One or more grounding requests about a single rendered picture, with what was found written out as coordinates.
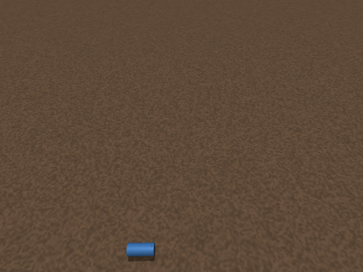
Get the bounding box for can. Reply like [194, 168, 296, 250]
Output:
[126, 243, 155, 256]

